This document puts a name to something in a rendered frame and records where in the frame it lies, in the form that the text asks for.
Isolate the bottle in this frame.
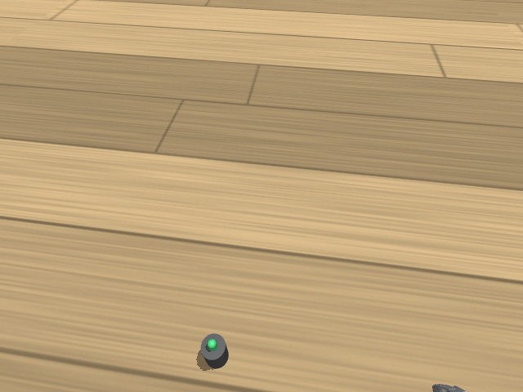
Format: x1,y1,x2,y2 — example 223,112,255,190
201,334,229,368

